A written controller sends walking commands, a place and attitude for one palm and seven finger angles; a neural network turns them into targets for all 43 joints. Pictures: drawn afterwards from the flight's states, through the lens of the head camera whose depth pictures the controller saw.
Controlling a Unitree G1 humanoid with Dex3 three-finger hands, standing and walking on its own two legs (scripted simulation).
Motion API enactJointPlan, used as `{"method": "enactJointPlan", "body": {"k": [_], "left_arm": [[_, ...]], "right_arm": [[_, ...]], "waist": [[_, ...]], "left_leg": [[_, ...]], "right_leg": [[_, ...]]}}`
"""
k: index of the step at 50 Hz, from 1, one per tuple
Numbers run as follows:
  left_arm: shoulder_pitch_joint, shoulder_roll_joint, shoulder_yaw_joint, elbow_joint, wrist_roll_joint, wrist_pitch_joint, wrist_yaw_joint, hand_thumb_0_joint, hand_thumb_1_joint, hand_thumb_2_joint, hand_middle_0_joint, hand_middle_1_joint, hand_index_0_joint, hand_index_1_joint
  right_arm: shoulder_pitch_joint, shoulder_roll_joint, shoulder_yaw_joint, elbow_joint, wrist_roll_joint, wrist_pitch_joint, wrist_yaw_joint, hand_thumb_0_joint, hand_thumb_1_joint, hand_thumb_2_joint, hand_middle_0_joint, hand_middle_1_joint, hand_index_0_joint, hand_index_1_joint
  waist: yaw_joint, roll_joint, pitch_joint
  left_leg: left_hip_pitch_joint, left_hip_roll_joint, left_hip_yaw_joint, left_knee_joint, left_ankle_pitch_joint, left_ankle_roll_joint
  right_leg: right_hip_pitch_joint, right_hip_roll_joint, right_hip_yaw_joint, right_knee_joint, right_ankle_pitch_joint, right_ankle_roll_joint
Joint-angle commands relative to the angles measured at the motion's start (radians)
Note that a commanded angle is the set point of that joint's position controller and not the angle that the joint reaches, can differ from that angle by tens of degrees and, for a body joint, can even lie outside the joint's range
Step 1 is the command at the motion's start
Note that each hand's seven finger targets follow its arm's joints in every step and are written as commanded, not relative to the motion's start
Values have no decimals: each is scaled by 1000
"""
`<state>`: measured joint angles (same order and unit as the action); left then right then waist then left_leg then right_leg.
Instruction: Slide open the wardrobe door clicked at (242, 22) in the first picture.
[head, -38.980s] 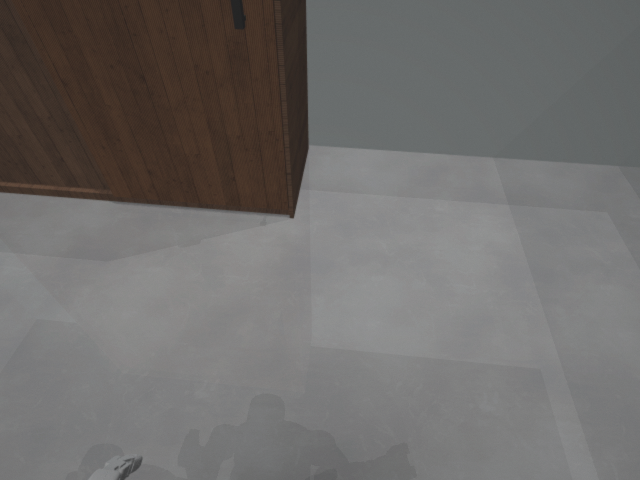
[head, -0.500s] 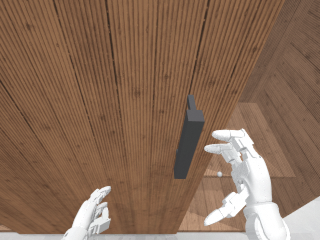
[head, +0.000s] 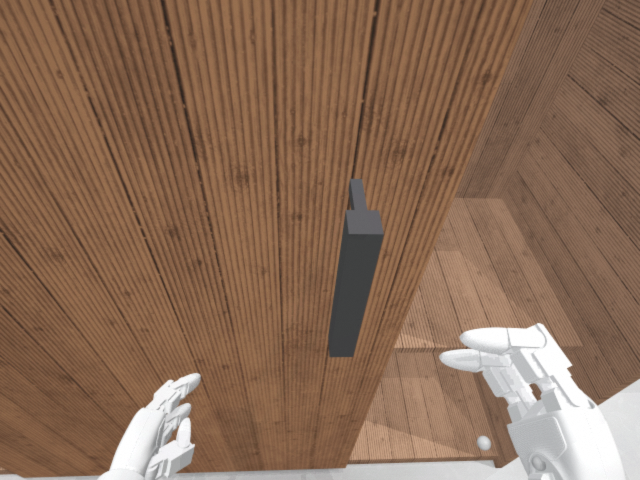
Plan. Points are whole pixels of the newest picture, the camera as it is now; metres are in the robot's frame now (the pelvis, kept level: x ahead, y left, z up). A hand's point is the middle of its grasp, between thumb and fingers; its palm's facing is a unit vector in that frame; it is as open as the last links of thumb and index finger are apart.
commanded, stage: slip the hand off the handle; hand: right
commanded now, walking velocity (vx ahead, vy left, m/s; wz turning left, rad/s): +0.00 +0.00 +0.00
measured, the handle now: (347, 276) +0.27 -0.01 +0.19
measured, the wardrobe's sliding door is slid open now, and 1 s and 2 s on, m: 0.43 0.43 0.43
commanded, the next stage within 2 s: draw the hand back to the body in 0.76 s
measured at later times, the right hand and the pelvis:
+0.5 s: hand out of the picture +0.10 -0.12 +0.19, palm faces -0.11 +0.99 +0.03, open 13.2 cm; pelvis -0.04 -0.05 -0.02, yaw +1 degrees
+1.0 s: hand out of the picture +0.07 -0.11 +0.17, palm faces -0.14 +0.99 -0.09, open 12.9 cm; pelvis -0.07 -0.05 -0.02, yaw +2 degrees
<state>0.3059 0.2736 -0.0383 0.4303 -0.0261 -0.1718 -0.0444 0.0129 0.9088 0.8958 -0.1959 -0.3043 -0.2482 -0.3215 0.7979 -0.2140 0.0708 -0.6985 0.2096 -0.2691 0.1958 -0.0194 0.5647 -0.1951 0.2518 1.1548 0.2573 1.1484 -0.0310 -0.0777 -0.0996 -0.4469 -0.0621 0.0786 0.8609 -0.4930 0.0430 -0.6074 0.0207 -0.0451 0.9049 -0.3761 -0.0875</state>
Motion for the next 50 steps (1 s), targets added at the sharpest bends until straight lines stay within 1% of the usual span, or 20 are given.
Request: {"method": "enactJointPlan", "body": {"k": [1,2,4,6,7,10,11,12,14,16,17,21,24,26,32,34,36,44,45,50], "left_arm": [[-161,93,45,-234,-14,-80,6,0,900,900,-200,-300,-200,-300],[-153,82,46,-241,-13,-85,3,0,900,900,-200,-300,-200,-300],[-150,87,41,-253,-15,-99,-3,0,900,900,-200,-300,-200,-300],[-148,103,34,-249,-14,-108,-5,0,900,900,-200,-300,-200,-300],[-144,91,30,-260,-12,-112,-10,0,900,900,-200,-300,-200,-300],[-132,100,32,-263,-10,-110,-26,0,900,900,-200,-300,-200,-300],[-142,113,30,-266,-11,-105,-30,0,900,900,-200,-300,-200,-300],[-139,101,28,-284,-9,-100,-39,0,900,900,-200,-300,-200,-300],[-142,101,34,-294,-9,-82,-56,0,900,900,-200,-300,-200,-300],[-153,113,33,-294,-8,-57,-64,0,900,900,-200,-300,-200,-300],[-165,107,28,-318,-2,-49,-67,0,900,900,-200,-300,-200,-300],[-168,118,35,-327,-3,-13,-79,0,900,900,-200,-300,-200,-300],[-176,113,31,-345,2,18,-86,0,900,900,-200,-300,-200,-300],[-190,121,34,-351,3,37,-82,0,900,900,-200,-300,-200,-300],[-203,96,40,-365,7,79,-77,0,900,900,-200,-300,-200,-300],[-188,93,39,-353,4,79,-75,0,900,900,-200,-300,-200,-300],[-188,98,41,-349,3,82,-69,0,900,900,-200,-300,-200,-300],[-198,87,34,-342,-1,82,-68,0,900,900,-200,-300,-200,-300],[-212,97,29,-303,-13,109,-57,0,900,900,-200,-300,-200,-300],[-257,77,7,-296,-27,148,1,0,900,900,-200,-300,-200,-300]], "right_arm": [[82,-71,-11,-259,9,-52,-5,0,550,-200,250,1150,250,1150],[95,-29,35,-289,11,-57,2,0,550,-200,250,1150,250,1150],[94,-22,75,-333,13,-61,8,0,550,-200,250,1150,250,1150],[10,-27,99,-356,-1,-53,-7,0,550,-200,250,1150,250,1150],[19,26,168,-372,-8,-51,-10,0,550,-200,250,1150,250,1150],[24,22,196,-356,-46,-39,-21,0,550,-200,250,1150,250,1150],[8,12,201,-367,-68,-23,-33,0,550,-200,250,1150,250,1150],[29,60,262,-391,-81,-14,-36,0,550,-200,250,1150,250,1150],[68,61,294,-404,-115,6,-41,0,550,-200,250,1150,250,1150],[48,28,285,-401,-144,40,-62,0,550,-200,250,1150,250,1150],[34,67,335,-442,-149,48,-64,0,550,-200,250,1150,250,1150],[59,41,341,-462,-180,69,-87,0,550,-200,250,1150,250,1150],[52,74,389,-469,-209,73,-110,0,550,-200,250,1150,250,1150],[32,38,361,-461,-234,80,-145,0,550,-200,250,1150,250,1150],[17,105,413,-443,-268,74,-206,0,550,-200,250,1150,250,1150],[36,85,395,-430,-267,58,-210,0,550,-200,250,1150,250,1150],[0,61,380,-431,-278,47,-225,0,550,-200,250,1150,250,1150],[-14,84,406,-403,-290,42,-225,0,550,-200,250,1150,250,1150],[28,26,355,-340,-310,132,-216,0,550,-200,250,1150,250,1150],[-103,-60,207,-369,-260,287,-178,0,550,-200,250,1150,250,1150]], "waist": [[-9,104,-41],[1,117,-35],[4,98,-23],[19,30,24],[31,38,34],[41,50,29],[33,-19,28],[36,-13,15],[31,17,13],[25,-2,14],[33,3,-1],[25,42,2],[32,66,26],[30,60,29],[29,82,8],[25,125,5],[28,110,11],[27,59,45],[-8,30,16],[-9,96,40]], "left_leg": [[-135,45,-76,-184,184,-52],[-141,39,-56,-183,142,-46],[-159,37,-47,-172,77,-37],[-222,35,-46,-153,21,-31],[-232,35,-36,-144,-18,-31],[-254,35,-44,-100,-56,-32],[-270,36,-47,-64,-35,-29],[-263,36,-39,-44,-35,-29],[-266,39,-46,-12,-31,-32],[-279,42,-52,23,-19,-32],[-272,42,-50,22,-22,-33],[-282,43,-56,59,-10,-37],[-300,48,-59,81,-34,-44],[-310,51,-59,99,-27,-47],[-303,52,-62,97,-30,-51],[-297,53,-69,84,-45,-51],[-305,53,-72,87,-50,-54],[-294,57,-75,75,-55,-46],[-249,71,-85,63,-29,-36],[-182,68,-75,-38,-15,-34]], "right_leg": [[174,-43,95,-92,143,8],[184,-41,106,-105,116,10],[179,-50,127,-118,69,11],[177,-59,149,-123,-17,9],[171,-58,180,-144,-88,8],[140,-70,234,-184,-218,13],[150,-76,245,-193,-250,16],[153,-73,275,-219,-289,21],[146,-85,310,-249,-325,29],[134,-89,322,-259,-347,36],[141,-83,335,-266,-359,34],[150,-97,353,-269,-346,47],[138,-106,393,-289,-415,57],[146,-110,408,-292,-437,64],[175,-109,428,-297,-449,74],[167,-113,413,-284,-431,70],[170,-114,417,-280,-448,69],[171,-113,422,-296,-470,71],[174,-127,404,-324,-475,75],[188,-104,307,-307,-378,53]]}}
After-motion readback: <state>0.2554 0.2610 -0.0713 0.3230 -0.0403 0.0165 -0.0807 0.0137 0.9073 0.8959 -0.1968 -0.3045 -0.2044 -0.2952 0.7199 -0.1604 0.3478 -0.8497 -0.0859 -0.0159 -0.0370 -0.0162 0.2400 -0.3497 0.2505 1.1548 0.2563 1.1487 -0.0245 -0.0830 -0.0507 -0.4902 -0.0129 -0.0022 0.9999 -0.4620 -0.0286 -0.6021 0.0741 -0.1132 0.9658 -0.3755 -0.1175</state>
